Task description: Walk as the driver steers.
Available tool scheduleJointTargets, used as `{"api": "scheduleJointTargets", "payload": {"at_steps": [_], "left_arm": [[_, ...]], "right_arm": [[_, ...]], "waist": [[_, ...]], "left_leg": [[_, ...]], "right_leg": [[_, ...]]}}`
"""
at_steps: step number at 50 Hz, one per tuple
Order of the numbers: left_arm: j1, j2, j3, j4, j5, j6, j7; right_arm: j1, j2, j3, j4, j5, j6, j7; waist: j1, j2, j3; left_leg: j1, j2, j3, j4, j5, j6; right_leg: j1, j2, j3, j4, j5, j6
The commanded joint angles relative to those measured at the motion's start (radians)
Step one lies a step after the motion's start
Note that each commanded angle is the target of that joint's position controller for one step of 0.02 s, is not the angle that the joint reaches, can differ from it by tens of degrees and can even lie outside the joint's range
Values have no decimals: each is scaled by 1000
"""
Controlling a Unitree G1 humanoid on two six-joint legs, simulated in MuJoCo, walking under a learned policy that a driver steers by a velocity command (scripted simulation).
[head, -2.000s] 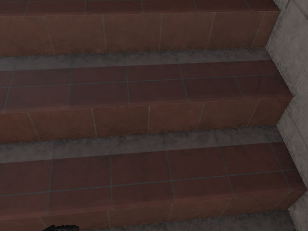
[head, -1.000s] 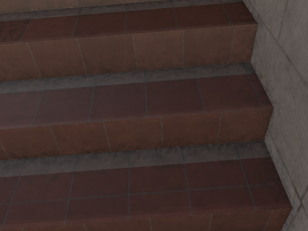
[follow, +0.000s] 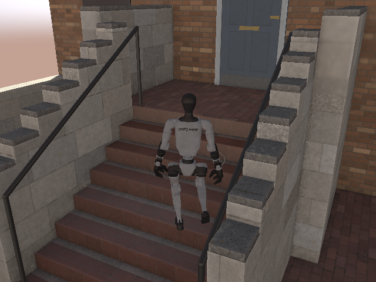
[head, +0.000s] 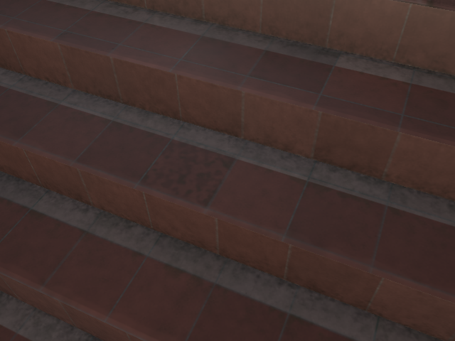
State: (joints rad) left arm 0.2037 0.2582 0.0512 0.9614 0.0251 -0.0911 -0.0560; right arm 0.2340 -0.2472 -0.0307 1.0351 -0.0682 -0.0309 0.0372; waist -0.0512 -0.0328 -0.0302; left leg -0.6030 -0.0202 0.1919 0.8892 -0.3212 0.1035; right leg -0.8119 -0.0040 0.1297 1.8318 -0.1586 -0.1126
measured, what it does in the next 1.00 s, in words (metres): climbs, turning right: right foot, then left foot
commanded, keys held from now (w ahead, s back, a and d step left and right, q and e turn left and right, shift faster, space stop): e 1.00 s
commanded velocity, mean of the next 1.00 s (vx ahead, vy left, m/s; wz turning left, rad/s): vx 0.01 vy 0.00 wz -0.49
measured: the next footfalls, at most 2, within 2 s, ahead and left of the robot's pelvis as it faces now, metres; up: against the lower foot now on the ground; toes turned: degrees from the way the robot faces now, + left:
right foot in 0.28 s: +0.08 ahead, -0.14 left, +0.00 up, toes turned -10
left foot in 0.66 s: +0.18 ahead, +0.08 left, +0.00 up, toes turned -20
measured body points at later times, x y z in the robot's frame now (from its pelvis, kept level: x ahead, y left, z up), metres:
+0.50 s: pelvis +0.08 -0.03 +0.05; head +0.08 -0.05 +0.50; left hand +0.19 +0.19 -0.07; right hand +0.28 -0.33 +0.00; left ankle +0.07 +0.10 -0.59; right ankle +0.04 -0.13 -0.68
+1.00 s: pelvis +0.11 +0.01 +0.05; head +0.13 +0.01 +0.50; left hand +0.41 +0.10 -0.04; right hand +0.11 -0.27 -0.04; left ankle +0.15 +0.10 -0.68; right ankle +0.03 -0.10 -0.54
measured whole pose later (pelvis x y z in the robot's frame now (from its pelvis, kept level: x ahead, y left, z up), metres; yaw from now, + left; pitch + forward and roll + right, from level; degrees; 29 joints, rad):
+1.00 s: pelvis +0.11 +0.01 +0.05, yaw -33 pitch +8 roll +2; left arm 0.12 0.26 0.04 0.72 0.04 -0.04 -0.02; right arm 0.18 -0.16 0.01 0.69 -0.03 -0.07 -0.03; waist -0.07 -0.05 -0.13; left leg -0.33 0.03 0.23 0.47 -0.27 0.05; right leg -0.83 0.02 0.10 1.48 -0.34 0.09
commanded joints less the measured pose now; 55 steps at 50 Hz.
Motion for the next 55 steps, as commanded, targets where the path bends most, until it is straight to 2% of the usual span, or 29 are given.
{"api": "scheduleJointTargets", "payload": {"at_steps": [1, 2, 4, 6, 8, 10, 11, 14, 15, 16, 17, 19, 22, 25, 28, 29, 30, 33, 34, 35, 36, 37, 39, 41, 43, 48, 50, 52, 55], "left_arm": [[163, -67, -37, 21, 0, 5, -56], [164, 29, -17, 18, -20, -8, -66], [241, 81, 5, 67, -15, -14, -88], [204, 110, 16, 46, -2, -17, -85], [92, 71, -2, -27, 22, -7, -57], [12, 20, -20, -117, 4, 23, -31], [4, -13, -33, -157, 19, 34, -12], [89, -53, -37, -192, 1, 8, 19], [85, 19, -15, -198, -1, -10, 35], [94, 107, 2, -208, -22, -21, 41], [182, 111, 14, -187, -8, -24, 30], [299, 105, 19, -150, 13, -32, 20], [189, 90, 17, -174, -13, -12, 39], [73, 54, 9, -259, -10, 12, 57], [5, 114, 27, -316, -25, 3, 63], [-83, 151, 40, -358, -6, -5, 52], [-116, 149, 39, -372, -2, -7, 41], [-52, 96, 21, -329, -24, 21, 12], [25, 44, 14, -320, -27, 28, 15], [53, -44, -4, -364, -11, 29, 29], [-2, 52, 18, -373, 1, 30, 32], [8, 102, 40, -350, -6, 34, 41], [11, 127, 48, -304, -19, 39, 78], [-70, 92, 32, -347, 7, 40, 88], [-88, 65, 18, -336, 9, 43, 76], [-153, 53, 1, -333, 16, 25, 38], [-74, 56, -13, -301, 28, 33, 6], [-127, 49, -35, -333, 28, 41, -16], [-146, 8, -58, -365, -1, 35, -41]], "right_arm": [[-182, 17, 32, -84, -38, -42, 17], [-288, 14, 39, -138, -13, -56, -1], [-413, -57, 27, -214, 9, -75, -20], [-416, -147, -4, -262, 20, -79, -25], [-355, -178, -17, -276, 20, -95, -38], [-221, -179, -37, -221, 26, -83, -41], [-184, -189, -55, -209, 25, -90, -38], [-134, -116, -46, -183, 42, -92, -51], [-109, -63, -39, -222, 39, -88, -48], [-211, -60, -44, -309, 39, -88, -58], [-380, -83, -53, -370, 38, -81, -64], [-481, -62, -53, -426, 44, -61, -58], [-403, -52, -64, -440, 30, -38, -72], [-343, -42, -54, -452, 20, -37, -100], [-291, -11, -39, -440, 19, -34, -87], [-233, -8, -36, -424, 30, -29, -70], [-183, -19, -42, -403, 50, -30, -56], [-188, -34, -60, -415, 64, -36, -42], [-176, -81, -73, -425, 46, -50, -60], [-144, -190, -89, -444, 40, -76, -72], [-72, -216, -112, -427, 7, -83, -69], [-63, -205, -108, -408, -5, -90, -74], [-244, -35, -29, -452, -25, -56, -45], [-239, 39, 16, -457, 15, -14, -46], [-172, 21, 20, -459, 36, -4, -58], [-72, -66, -9, -408, 31, -51, -78], [-196, -104, -17, -427, 47, -73, -67], [-229, -116, -23, -433, 29, -86, -70], [-176, -147, -47, -402, -9, -92, -73]], "waist": [[156, -24, -39], [192, -10, -80], [236, 39, -66], [203, 31, -51], [141, 34, -7], [49, 165, 13], [18, 172, 19], [-2, 25, -26], [-41, -77, -69], [-27, -192, -90], [85, -212, -68], [181, -207, -91], [120, -9, -118], [81, 6, -131], [55, -59, -89], [28, -130, -92], [19, -107, -86], [22, -55, -108], [48, -29, -179], [109, 202, -251], [31, 257, -256], [44, 137, -232], [102, 96, -127], [89, 67, -188], [43, 64, -180], [-29, 95, -113], [61, 116, -108], [65, 66, -117], [6, 117, -119]], "left_leg": [[-33, 281, -306, -543, 136, 114], [-113, 253, -230, -556, 106, 67], [-281, 173, -33, -591, 165, 7], [-106, 171, 16, -573, 180, 1], [254, 229, -43, -555, 176, 7], [442, 284, -104, -526, 210, 82], [504, 339, -137, -502, 314, 127], [543, 364, -136, -379, 384, 109], [487, 225, -14, -280, 268, 18], [315, 56, 88, -170, 88, -81], [96, -9, 59, -97, -23, -117], [-168, 18, -99, 182, -255, -128], [-200, 60, -302, 456, -248, -122], [-215, 40, -271, 358, -166, -158], [24, -3, -143, 35, -182, -207], [212, 5, -150, 59, -60, -184], [251, -11, -142, -24, 22, -167], [388, 4, -136, -437, 222, -113], [484, 93, -213, -423, 461, -34], [678, 309, -487, -414, 931, 232], [742, 475, -728, -483, 952, 377], [649, 465, -727, -484, 815, 344], [365, 337, -459, -496, 570, 229], [404, 289, -338, -500, 441, 198], [475, 289, -313, -528, 391, 203], [505, 331, -284, -612, 99, 182], [362, 335, -190, -639, 261, 190], [372, 317, -80, -592, 395, 143], [475, 387, -102, -516, 464, 159]], "right_leg": [[-13, -46, 52, 52, -8, 2], [108, -40, 46, 33, 9, 55], [386, 3, -35, 47, -7, 115], [407, -9, -53, -156, 0, 152], [301, -80, -55, -738, -32, 181], [297, -84, -91, -932, -213, 187], [260, -82, -120, -968, -235, 177], [331, -19, -149, -1236, -33, 85], [409, -29, -71, -1260, 301, -36], [481, -146, 181, -1312, 426, -193], [620, -173, 275, -1341, 384, -232], [778, -241, 362, -1400, 365, -238], [717, -297, 416, -1363, 461, -240], [698, -229, 326, -1370, 397, -209], [499, -117, 194, -1401, 248, -138], [355, -115, 196, -1397, 322, -123], [335, -124, 213, -1406, 315, -133], [442, -110, 277, -1340, 122, -102], [440, -37, 242, -1219, 22, -24], [208, 127, 62, -974, -297, 113], [-14, 148, 41, -611, -561, 213], [-57, 136, 89, -268, -468, 238], [-82, 133, 124, -84, -195, 205], [-110, 96, 73, -151, -163, 204], [-153, 79, 54, -218, -207, 221], [-234, 21, 6, -362, -192, 210], [-26, -51, -92, -359, -159, 183], [112, -103, -123, -645, -236, 151], [191, -111, -135, -930, -181, 120]]}}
